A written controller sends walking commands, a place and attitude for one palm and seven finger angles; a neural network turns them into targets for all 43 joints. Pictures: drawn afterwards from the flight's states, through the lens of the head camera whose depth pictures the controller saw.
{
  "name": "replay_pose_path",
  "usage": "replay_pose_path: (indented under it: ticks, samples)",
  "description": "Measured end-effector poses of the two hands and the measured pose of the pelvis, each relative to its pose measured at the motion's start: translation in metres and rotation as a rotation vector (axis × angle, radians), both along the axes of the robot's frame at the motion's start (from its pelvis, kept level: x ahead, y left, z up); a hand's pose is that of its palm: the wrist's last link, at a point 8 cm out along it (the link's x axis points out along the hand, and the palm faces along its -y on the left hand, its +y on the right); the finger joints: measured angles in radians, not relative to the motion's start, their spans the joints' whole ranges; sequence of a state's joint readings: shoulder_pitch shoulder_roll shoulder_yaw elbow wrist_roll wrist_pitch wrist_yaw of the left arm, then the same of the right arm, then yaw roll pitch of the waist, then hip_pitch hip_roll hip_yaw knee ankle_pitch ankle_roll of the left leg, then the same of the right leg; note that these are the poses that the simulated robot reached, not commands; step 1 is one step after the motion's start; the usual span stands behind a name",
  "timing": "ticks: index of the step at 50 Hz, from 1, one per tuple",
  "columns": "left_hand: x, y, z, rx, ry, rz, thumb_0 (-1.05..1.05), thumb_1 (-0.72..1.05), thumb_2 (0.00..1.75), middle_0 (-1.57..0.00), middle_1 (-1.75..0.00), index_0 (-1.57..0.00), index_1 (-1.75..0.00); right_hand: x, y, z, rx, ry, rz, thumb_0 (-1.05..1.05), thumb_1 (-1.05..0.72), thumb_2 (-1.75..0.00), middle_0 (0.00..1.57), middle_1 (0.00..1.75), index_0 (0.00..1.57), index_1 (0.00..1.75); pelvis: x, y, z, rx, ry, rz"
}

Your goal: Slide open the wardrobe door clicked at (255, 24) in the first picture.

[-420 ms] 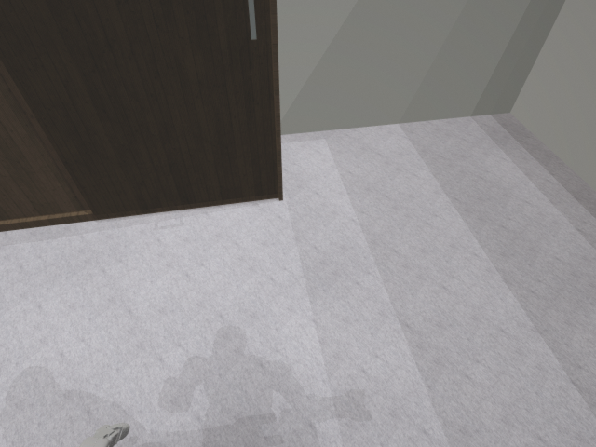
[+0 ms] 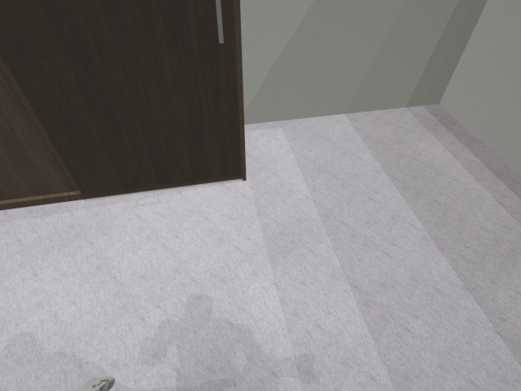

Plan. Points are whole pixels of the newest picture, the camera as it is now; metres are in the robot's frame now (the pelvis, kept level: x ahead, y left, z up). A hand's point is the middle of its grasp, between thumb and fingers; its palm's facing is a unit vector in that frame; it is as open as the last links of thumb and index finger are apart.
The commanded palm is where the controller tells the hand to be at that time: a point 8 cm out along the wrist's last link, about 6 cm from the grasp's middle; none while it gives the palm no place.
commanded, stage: stand and wait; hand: right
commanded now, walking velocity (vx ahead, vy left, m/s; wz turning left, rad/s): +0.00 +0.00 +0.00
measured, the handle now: (218, 5) +1.29 +0.21 +0.13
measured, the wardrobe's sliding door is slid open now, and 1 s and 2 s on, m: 0.00 0.00 0.00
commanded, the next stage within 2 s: look at it before walking up in 0.44 s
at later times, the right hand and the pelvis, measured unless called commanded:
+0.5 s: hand out of the picture +0.06 -0.23 -0.15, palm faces -0.03 +0.94 -0.34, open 7.4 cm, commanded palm none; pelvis -0.01 +0.01 +0.00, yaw +0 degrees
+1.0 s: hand out of the picture +0.07 -0.23 -0.15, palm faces -0.03 +0.94 -0.33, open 7.4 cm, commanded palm none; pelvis -0.01 +0.02 +0.00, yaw +0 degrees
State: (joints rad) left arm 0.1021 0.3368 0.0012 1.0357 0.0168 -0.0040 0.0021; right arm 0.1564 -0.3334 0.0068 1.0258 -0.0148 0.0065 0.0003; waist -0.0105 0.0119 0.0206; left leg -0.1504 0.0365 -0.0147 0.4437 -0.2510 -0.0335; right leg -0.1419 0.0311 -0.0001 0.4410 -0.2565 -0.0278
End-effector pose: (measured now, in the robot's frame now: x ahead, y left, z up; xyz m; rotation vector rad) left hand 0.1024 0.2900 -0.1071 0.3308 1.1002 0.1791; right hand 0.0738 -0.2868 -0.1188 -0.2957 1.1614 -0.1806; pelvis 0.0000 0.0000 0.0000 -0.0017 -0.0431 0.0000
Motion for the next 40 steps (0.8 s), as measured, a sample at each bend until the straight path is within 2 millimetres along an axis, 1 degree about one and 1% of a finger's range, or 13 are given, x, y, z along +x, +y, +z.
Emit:
replay_pose_path:
  ticks: [9, 14, 18, 24, 32, 40]
  samples:
    - [-0.035, 0.013, -0.006, 0.002, 0.079, 0.029, 0.01, 0.9, 0.9, -0.21, -0.3, -0.2, -0.3, -0.025, 0.0, 0.001, -0.016, 0.06, -0.009, 0.0, -0.9, -0.89, 0.21, 0.3, 0.21, 0.3, -0.01, 0.006, 0.002, 0.0, 0.001, 0.002]
    - [-0.048, 0.016, -0.009, -0.004, 0.113, 0.039, 0.01, 0.9, 0.9, -0.21, -0.3, -0.2, -0.3, -0.031, 0.002, 0.002, -0.021, 0.076, -0.01, 0.0, -0.9, -0.89, 0.21, 0.3, 0.21, 0.3, -0.013, 0.01, 0.003, -0.001, 0.005, 0.003]
    - [-0.055, 0.018, -0.011, -0.01, 0.127, 0.045, 0.01, 0.9, 0.9, -0.21, -0.3, -0.2, -0.3, -0.031, 0.005, 0.003, -0.021, 0.074, -0.008, 0.0, -0.9, -0.89, 0.21, 0.3, 0.21, 0.3, -0.014, 0.012, 0.003, -0.002, 0.006, 0.004]
    - [-0.055, 0.018, -0.012, -0.016, 0.124, 0.051, 0.01, 0.9, 0.9, -0.21, -0.3, -0.2, -0.3, -0.024, 0.01, 0.004, -0.017, 0.057, 0.001, 0.0, -0.9, -0.89, 0.21, 0.3, 0.21, 0.3, -0.014, 0.014, 0.003, -0.002, 0.007, 0.007]
    - [-0.048, 0.02, -0.009, -0.014, 0.102, 0.048, 0.01, 0.9, 0.9, -0.21, -0.3, -0.2, -0.3, -0.013, 0.016, 0.004, -0.009, 0.028, 0.011, 0.0, -0.9, -0.89, 0.21, 0.3, 0.21, 0.3, -0.013, 0.017, 0.004, -0.002, 0.006, 0.008]
    - [-0.042, 0.023, -0.007, -0.008, 0.096, 0.043, 0.01, 0.9, 0.9, -0.21, -0.3, -0.2, -0.3, -0.01, 0.017, 0.004, -0.007, 0.031, 0.013, 0.0, -0.9, -0.89, 0.21, 0.3, 0.21, 0.3, -0.011, 0.018, 0.004, -0.001, 0.012, 0.01]
